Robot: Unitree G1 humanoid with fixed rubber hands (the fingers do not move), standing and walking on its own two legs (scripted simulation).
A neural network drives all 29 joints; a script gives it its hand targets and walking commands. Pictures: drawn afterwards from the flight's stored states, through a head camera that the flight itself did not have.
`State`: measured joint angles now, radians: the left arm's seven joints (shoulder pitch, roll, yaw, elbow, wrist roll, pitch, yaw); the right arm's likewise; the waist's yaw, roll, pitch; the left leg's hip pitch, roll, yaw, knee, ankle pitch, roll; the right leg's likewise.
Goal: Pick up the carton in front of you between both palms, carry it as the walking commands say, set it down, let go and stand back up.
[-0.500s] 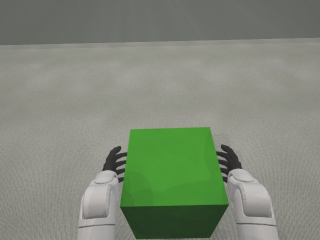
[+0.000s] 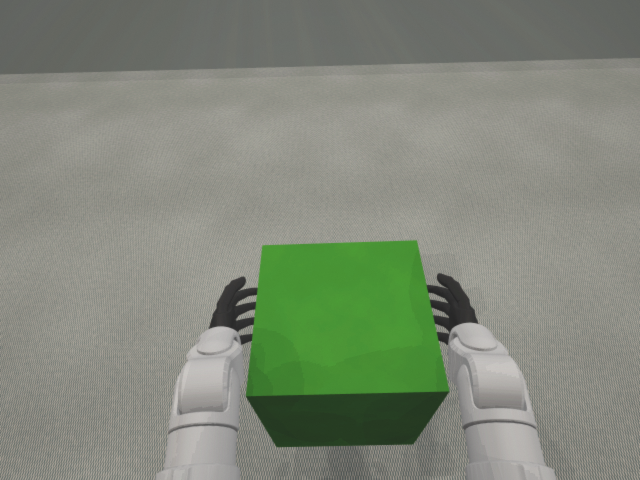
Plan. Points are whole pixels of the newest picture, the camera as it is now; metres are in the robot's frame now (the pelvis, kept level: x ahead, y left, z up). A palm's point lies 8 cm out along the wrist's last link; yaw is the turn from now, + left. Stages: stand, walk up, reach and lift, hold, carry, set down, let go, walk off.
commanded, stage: carry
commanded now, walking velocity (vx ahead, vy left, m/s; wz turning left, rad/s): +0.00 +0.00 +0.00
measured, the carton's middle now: (342, 350) +0.30 +0.00 -0.04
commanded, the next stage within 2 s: hold in 0.08 s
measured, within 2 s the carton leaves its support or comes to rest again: neither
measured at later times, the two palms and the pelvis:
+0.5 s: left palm (203, 370) +0.24 +0.17 +0.04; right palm (448, 344) +0.27 -0.13 +0.04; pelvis -0.04 -0.01 +0.01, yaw +6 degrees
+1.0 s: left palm (227, 383) +0.30 +0.19 -0.14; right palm (403, 354) +0.35 -0.11 -0.15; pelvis -0.07 -0.05 -0.07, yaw +10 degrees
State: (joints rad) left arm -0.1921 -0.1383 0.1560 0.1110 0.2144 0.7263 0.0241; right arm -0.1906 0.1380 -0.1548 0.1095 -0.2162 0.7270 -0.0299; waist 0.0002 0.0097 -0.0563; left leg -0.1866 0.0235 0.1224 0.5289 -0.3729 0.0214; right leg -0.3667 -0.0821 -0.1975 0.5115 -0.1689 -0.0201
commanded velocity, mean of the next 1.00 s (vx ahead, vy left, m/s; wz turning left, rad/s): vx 0.00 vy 0.00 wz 0.00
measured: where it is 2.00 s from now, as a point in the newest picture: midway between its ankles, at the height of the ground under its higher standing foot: outside the picture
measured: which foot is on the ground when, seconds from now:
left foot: down 0.00-1.00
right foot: down 0.00-1.00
